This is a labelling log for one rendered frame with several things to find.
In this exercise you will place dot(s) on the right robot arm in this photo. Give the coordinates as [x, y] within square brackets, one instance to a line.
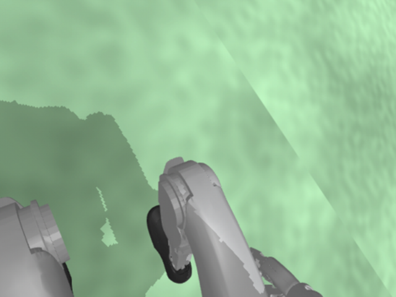
[302, 290]

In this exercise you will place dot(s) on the right robot hand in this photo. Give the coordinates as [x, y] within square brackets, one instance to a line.
[275, 273]

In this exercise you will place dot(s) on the right robot foot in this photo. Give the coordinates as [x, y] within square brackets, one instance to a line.
[160, 243]

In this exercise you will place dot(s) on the left robot foot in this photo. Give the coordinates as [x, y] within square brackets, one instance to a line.
[67, 274]

